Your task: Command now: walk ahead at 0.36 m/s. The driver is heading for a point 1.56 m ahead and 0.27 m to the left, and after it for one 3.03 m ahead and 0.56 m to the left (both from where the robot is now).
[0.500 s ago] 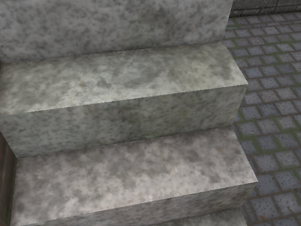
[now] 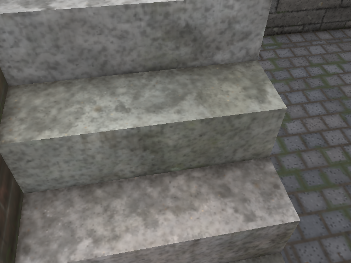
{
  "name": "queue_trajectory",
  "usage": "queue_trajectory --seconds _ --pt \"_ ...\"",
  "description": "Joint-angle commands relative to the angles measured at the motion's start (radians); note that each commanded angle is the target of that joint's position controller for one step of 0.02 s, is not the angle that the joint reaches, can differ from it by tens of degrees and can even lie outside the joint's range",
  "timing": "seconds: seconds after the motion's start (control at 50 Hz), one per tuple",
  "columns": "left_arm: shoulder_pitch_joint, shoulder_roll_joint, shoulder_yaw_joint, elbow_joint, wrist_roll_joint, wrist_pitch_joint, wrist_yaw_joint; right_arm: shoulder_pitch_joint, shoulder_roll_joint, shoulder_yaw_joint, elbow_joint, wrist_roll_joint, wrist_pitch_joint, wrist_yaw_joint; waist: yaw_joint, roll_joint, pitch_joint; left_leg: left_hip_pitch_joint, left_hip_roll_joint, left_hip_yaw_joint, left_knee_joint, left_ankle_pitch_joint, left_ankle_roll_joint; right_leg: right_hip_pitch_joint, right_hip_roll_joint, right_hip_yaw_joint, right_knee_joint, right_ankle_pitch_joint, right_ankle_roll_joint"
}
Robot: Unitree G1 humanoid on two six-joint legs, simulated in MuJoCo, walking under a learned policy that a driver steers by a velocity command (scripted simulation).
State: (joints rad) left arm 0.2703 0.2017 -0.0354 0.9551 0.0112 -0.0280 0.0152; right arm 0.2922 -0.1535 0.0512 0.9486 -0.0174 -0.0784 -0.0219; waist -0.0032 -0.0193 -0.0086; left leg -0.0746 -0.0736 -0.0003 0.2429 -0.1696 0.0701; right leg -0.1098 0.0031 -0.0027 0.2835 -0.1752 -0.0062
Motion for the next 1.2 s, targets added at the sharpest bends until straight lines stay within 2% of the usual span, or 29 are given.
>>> queue_trajectory --seconds 0.02,0.1,0.12,0.38,0.4,0.54,0.56,0.58,0.7,1.2 --pt "-0.031 0.109 0.019 -0.059 0.001 -0.016 0.007 -0.002 -0.071 -0.009 -0.060 0.003 -0.023 -0.001 -0.003 0.027 0.021 -0.024 0.155 -0.126 -0.038 0.082 0.003 -0.017 -0.127 0.099 -0.029 0.161 -0.059" --pt "-0.043 0.103 0.017 -0.065 -0.001 -0.019 0.007 -0.009 -0.074 -0.007 -0.073 0.004 -0.026 -0.003 -0.001 0.028 0.002 -0.009 0.159 -0.128 -0.028 0.155 0.002 -0.004 -0.128 0.096 -0.022 0.199 -0.055" --pt "-0.055 0.101 0.017 -0.072 0.009 -0.019 0.006 -0.012 -0.081 -0.010 -0.069 0.011 -0.027 -0.006 0.007 0.014 0.000 -0.012 0.162 -0.124 -0.013 0.152 -0.002 -0.006 -0.127 0.094 -0.019 0.181 -0.047" --pt "-0.132 0.103 0.012 -0.105 0.007 -0.025 0.005 -0.073 -0.090 -0.007 -0.102 0.006 -0.029 -0.011 0.006 0.025 -0.042 0.030 0.177 -0.137 -0.003 0.319 -0.014 0.002 -0.131 0.090 -0.008 0.241 -0.030" --pt "-0.110 0.103 0.016 -0.095 0.006 -0.031 0.010 -0.077 -0.092 -0.010 -0.108 -0.001 -0.028 -0.014 0.007 0.012 -0.031 0.025 0.184 -0.136 -0.002 0.315 -0.015 0.006 -0.122 0.093 -0.012 0.232 -0.024" --pt "-0.137 0.100 0.019 -0.107 0.007 -0.033 0.011 -0.098 -0.092 -0.011 -0.117 0.002 -0.026 -0.014 0.004 0.034 -0.048 0.032 0.184 -0.138 -0.005 0.335 -0.020 0.016 -0.124 0.092 -0.014 0.234 -0.017" --pt "-0.156 0.097 0.015 -0.115 -0.004 -0.035 0.013 -0.110 -0.095 -0.014 -0.130 0.000 -0.024 -0.016 0.000 0.033 -0.034 0.023 0.185 -0.147 -0.006 0.334 -0.029 0.004 -0.125 0.089 -0.014 0.235 -0.016" --pt "-0.156 0.096 0.014 -0.116 -0.005 -0.036 0.013 -0.114 -0.096 -0.014 -0.133 -0.001 -0.022 -0.016 0.002 0.035 -0.043 0.028 0.186 -0.148 -0.007 0.335 -0.032 0.005 -0.127 0.090 -0.014 0.233 -0.015" --pt "-0.160 0.098 0.010 -0.123 -0.001 -0.035 0.015 -0.118 -0.095 -0.016 -0.144 -0.001 -0.022 -0.015 0.002 0.033 -0.060 0.034 0.185 -0.149 -0.009 0.327 -0.034 0.010 -0.129 0.088 -0.011 0.222 -0.011" --pt "-0.161 0.100 0.009 -0.137 0.000 -0.032 0.013 -0.126 -0.085 -0.020 -0.164 -0.003 -0.024 -0.009 0.005 0.028 -0.047 0.007 0.178 -0.159 -0.014 0.251 -0.027 0.004 -0.131 0.083 -0.009 0.185 -0.001"
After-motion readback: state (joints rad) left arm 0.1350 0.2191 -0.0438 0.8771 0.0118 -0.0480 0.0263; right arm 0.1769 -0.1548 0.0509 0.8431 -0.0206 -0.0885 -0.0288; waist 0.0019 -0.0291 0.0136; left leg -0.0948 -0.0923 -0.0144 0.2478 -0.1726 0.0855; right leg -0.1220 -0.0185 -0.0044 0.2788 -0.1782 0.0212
